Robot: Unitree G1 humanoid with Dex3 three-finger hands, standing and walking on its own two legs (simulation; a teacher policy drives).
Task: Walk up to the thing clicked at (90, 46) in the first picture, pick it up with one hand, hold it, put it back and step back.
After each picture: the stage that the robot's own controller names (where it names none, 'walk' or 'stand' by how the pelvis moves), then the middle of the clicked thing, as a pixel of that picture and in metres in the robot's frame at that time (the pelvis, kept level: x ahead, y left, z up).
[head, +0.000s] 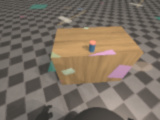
stand; (92, 46) +0.73 +0.01 -0.04
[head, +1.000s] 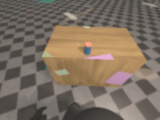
walk; (87, 48) +0.63 +0.09 -0.02
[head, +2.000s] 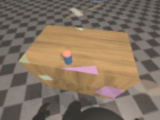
stand; (67, 57) +0.46 +0.22 -0.01
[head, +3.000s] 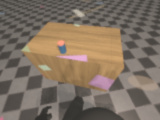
stand; (62, 47) +0.59 +0.32 -0.01
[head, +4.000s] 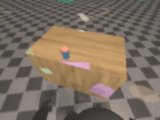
stand; (65, 53) +0.57 +0.26 -0.04
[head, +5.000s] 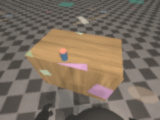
stand; (63, 54) +0.57 +0.28 -0.05
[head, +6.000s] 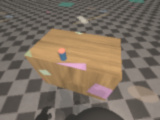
stand; (62, 54) +0.57 +0.30 -0.05
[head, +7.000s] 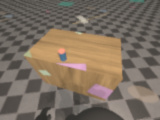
stand; (62, 55) +0.56 +0.30 -0.05
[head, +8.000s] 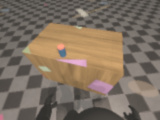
rise first; (62, 50) +0.57 +0.30 -0.04
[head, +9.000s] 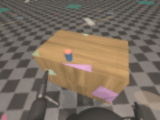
rise first; (68, 55) +0.56 +0.27 -0.04
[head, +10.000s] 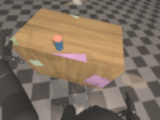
go down; (58, 43) +0.58 +0.25 -0.01
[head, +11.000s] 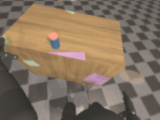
go down; (54, 41) +0.57 +0.26 +0.02
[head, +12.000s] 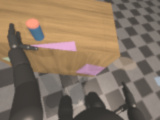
close in; (36, 30) +0.58 +0.28 +0.06
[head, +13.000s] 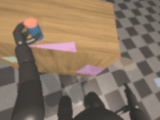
close; (34, 30) +0.58 +0.28 +0.06
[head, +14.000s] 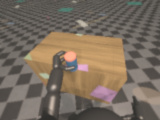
lift; (71, 62) +0.34 +0.13 +0.16
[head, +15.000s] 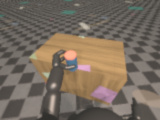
hold; (71, 61) +0.33 +0.14 +0.17
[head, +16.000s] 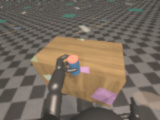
hold; (74, 65) +0.33 +0.12 +0.15
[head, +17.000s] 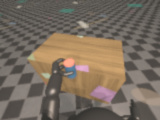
hold; (70, 68) +0.32 +0.15 +0.11
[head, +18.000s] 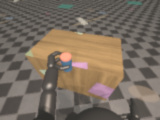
crouch; (66, 62) +0.35 +0.17 +0.13
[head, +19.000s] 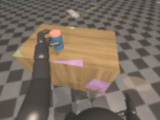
crouch; (57, 40) +0.49 +0.20 +0.18
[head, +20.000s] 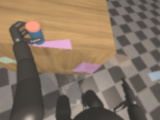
lower; (36, 34) +0.55 +0.24 +0.07
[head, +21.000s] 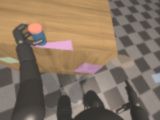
lower; (38, 35) +0.54 +0.24 +0.06
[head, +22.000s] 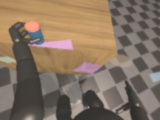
lower; (35, 34) +0.55 +0.25 +0.06
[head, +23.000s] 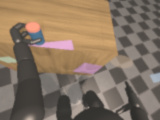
lower; (36, 34) +0.55 +0.25 +0.06
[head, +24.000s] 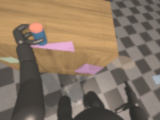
draw back; (39, 35) +0.55 +0.24 +0.06
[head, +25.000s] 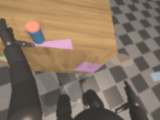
sink last; (36, 33) +0.55 +0.25 +0.06
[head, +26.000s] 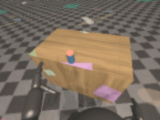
sink last; (70, 57) +0.52 +0.22 +0.01
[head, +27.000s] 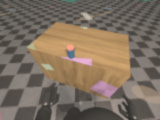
stand; (70, 52) +0.55 +0.22 +0.00
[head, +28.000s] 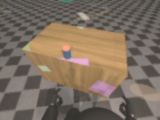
stand; (66, 52) +0.54 +0.23 +0.01
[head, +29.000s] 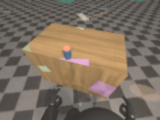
stand; (67, 52) +0.54 +0.22 +0.01
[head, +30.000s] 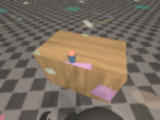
stand; (72, 57) +0.56 +0.21 -0.04
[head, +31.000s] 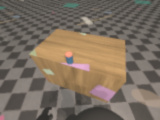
stand; (69, 58) +0.54 +0.23 -0.05
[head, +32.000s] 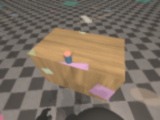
stand; (68, 57) +0.53 +0.24 -0.05
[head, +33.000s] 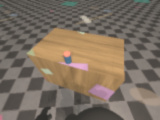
walk; (67, 57) +0.53 +0.24 -0.05
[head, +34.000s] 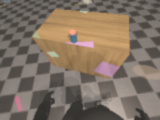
walk; (73, 36) +0.69 +0.22 -0.03
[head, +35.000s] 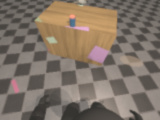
walk; (72, 21) +0.96 +0.27 -0.03
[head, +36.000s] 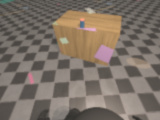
stand; (82, 23) +1.16 +0.21 -0.03
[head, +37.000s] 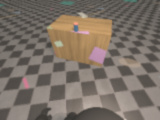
stand; (76, 27) +1.17 +0.26 -0.05
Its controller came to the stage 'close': yes
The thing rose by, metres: 0.21
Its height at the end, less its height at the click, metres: +0.00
